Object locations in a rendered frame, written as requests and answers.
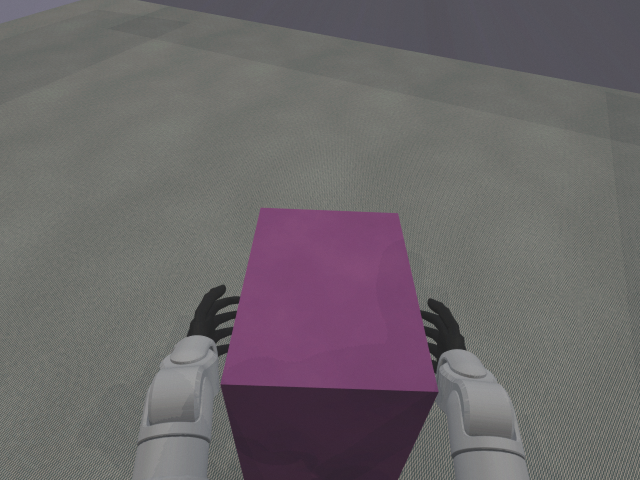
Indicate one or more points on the left robot hand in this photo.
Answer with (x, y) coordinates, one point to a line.
(206, 321)

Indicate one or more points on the robot right forearm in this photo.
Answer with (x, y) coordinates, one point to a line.
(484, 435)

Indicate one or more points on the right robot hand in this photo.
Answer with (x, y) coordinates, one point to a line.
(448, 337)

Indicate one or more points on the robot left forearm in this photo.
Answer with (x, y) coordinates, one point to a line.
(176, 424)

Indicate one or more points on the carton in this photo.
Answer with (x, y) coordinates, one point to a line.
(328, 374)

